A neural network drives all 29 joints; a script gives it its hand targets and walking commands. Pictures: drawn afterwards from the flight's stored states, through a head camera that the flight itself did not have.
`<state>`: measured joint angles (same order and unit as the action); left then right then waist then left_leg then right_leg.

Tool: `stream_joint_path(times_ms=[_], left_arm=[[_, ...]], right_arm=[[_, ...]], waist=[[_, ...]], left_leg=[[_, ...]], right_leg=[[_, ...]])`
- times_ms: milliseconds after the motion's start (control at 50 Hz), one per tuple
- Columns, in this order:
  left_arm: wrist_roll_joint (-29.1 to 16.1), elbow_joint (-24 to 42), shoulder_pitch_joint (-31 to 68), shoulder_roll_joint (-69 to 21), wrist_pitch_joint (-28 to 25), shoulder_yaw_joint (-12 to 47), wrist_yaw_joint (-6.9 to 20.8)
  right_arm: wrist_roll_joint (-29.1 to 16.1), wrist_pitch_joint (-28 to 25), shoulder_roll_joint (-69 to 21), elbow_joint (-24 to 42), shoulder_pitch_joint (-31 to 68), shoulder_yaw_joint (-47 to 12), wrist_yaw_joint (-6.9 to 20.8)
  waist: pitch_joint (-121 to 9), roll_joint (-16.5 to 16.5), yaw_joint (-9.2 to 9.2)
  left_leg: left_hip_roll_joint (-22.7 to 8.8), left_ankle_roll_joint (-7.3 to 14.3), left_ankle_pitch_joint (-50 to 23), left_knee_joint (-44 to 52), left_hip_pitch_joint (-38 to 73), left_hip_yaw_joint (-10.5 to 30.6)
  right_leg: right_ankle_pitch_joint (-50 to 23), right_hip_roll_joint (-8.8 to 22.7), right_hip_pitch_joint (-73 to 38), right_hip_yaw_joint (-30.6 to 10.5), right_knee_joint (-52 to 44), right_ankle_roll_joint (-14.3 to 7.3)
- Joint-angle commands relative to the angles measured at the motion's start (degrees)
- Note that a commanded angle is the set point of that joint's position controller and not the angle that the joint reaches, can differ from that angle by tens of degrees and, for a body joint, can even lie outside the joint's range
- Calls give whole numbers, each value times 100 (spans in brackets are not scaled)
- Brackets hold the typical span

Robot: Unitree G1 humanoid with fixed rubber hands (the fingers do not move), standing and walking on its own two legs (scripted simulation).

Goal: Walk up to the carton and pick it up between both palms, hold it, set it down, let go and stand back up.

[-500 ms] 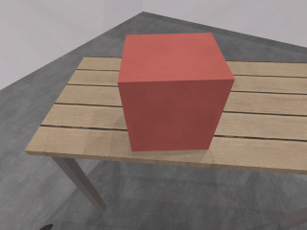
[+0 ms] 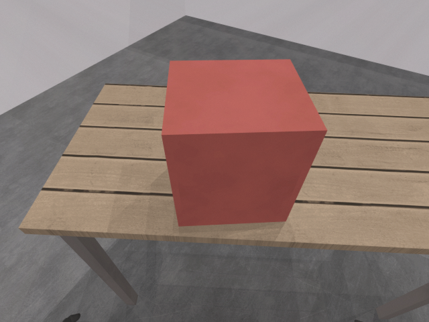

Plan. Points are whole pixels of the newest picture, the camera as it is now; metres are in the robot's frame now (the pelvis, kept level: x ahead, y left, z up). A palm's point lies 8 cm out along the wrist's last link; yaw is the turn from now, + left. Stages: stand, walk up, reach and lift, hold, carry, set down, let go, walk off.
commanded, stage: walk up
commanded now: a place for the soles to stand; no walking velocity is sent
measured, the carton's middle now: (231, 146) +0.42 -0.01 +0.11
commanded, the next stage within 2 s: reach and lift in 1.16 s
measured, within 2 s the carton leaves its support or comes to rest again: neither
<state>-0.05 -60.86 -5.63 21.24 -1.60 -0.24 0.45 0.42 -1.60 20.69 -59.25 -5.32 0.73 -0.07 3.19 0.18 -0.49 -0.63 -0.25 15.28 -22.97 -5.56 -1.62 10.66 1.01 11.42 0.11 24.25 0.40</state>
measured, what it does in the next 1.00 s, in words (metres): stands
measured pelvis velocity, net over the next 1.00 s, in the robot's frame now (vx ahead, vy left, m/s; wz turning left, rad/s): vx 0.02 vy -0.03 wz -0.03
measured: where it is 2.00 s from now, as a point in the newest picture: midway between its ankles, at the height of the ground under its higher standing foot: outside the picture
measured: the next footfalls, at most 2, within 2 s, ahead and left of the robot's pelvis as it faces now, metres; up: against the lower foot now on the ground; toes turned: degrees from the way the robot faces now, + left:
none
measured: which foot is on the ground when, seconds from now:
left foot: down 0.00-1.00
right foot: down 0.00-1.00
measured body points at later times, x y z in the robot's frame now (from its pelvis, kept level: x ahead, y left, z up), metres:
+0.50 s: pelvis +0.01 -0.02 +0.00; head +0.02 -0.02 +0.45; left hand +0.10 +0.28 -0.13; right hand +0.08 -0.34 -0.12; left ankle -0.03 +0.12 -0.74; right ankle +0.03 -0.13 -0.74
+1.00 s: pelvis +0.02 -0.03 +0.00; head +0.03 -0.04 +0.45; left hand +0.13 +0.28 -0.12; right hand +0.09 -0.34 -0.13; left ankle -0.03 +0.12 -0.74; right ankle +0.03 -0.13 -0.74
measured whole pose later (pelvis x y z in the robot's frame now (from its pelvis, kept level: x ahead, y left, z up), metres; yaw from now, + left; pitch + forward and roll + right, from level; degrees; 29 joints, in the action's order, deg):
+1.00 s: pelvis +0.02 -0.03 +0.00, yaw -2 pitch -1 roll +0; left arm 0.4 -63.4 -3.7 20.6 -0.5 -1.7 0.6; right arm 0.9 -1.5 21.0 -62.8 -6.6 0.7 -0.8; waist 3.2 1.1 0.5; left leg -3.8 -2.8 14.6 -18.7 -2.6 -2.7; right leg 10.4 -2.3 9.8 -0.4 21.5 -2.0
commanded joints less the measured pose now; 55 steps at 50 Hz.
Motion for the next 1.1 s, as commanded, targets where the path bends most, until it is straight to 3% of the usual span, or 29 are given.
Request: stream_joint_path(times_ms=[0,100,120,160,240,260,300,380,400,600,760,840,880,920,1000,1020,1080], left_arm=[[27,196,309,1079,-107,-230,-67],[39,116,366,1085,-113,-225,-62],[23,76,378,1139,-119,-240,-66],[44,62,391,1131,-105,-264,-65],[66,40,399,1116,-42,-280,-42],[53,44,356,1107,-16,-297,-41],[41,48,392,1094,-10,-294,-28],[39,0,321,1103,6,-312,-32],[52,7,332,1118,13,-313,-31],[21,6,370,1090,22,-351,-18],[53,54,416,1080,25,-333,-23],[35,53,425,1079,28,-355,-25],[29,78,440,1061,26,-345,-28],[35,72,431,1093,23,-344,-23],[40,120,415,1081,37,-367,-32],[45,127,419,1036,35,-351,-35],[37,95,355,1058,34,-354,-27]], right_arm=[[20,-63,1274,147,234,242,-33],[22,-52,1268,1,196,224,-19],[1,-38,1203,-7,204,209,-9],[45,-29,1248,-73,183,227,-3],[23,-92,1230,-104,122,212,-30],[35,-100,1272,-126,98,211,-36],[37,-121,1239,-143,138,197,-52],[53,-110,1234,-151,105,209,-82],[35,-105,1215,-185,41,193,-85],[63,-121,1214,-175,2,194,-115],[57,-88,1220,-119,-16,216,-123],[31,-87,1242,-86,-45,210,-129],[47,-73,1275,-94,-15,202,-122],[26,-71,1235,-88,2,187,-121],[67,-78,1243,-69,-52,203,-125],[54,-79,1208,-82,-48,190,-128],[34,-75,1259,-62,41,186,-129]], waist=[[-462,-216,51],[-383,-169,51],[-384,-318,49],[-389,-127,70],[-458,-399,90],[-484,-204,52],[-359,-207,53],[-486,120,53],[-478,-26,77],[-440,174,93],[-443,-116,149],[-466,-262,93],[-526,-98,106],[-544,-240,94],[-652,18,104],[-595,-99,99],[-533,71,68]], left_leg=[[-651,175,-833,626,-153,510],[-652,173,-676,740,-35,482],[-624,175,-537,746,-80,495],[-622,178,-456,760,-26,444],[-705,142,-647,842,21,479],[-729,141,-797,823,1,457],[-703,124,-766,812,-38,466],[-729,114,-909,745,-31,375],[-720,85,-841,764,-25,366],[-763,79,-957,713,-71,273],[-734,77,-913,621,98,213],[-777,78,-1085,630,72,226],[-783,84,-1047,656,136,187],[-765,82,-1022,616,151,204],[-807,78,-1214,647,161,171],[-793,64,-1200,677,128,186],[-825,72,-1218,689,231,146]], right_leg=[[-1252,598,-501,-564,-402,-281],[-915,638,-359,-642,-574,-280],[-774,620,-335,-673,-613,-274],[-486,647,-319,-716,-700,-280],[-645,574,-378,-663,-637,-290],[-654,552,-428,-629,-648,-290],[-727,547,-362,-640,-639,-271],[-956,573,-538,-691,-601,-301],[-901,572,-516,-713,-631,-286],[-1248,592,-608,-804,-536,-339],[-1241,599,-470,-906,-635,-335],[-1352,553,-562,-772,-550,-296],[-1326,535,-572,-806,-543,-300],[-1367,540,-572,-854,-583,-289],[-1531,525,-702,-787,-425,-333],[-1584,523,-661,-808,-438,-362],[-1559,512,-583,-813,-459,-328]])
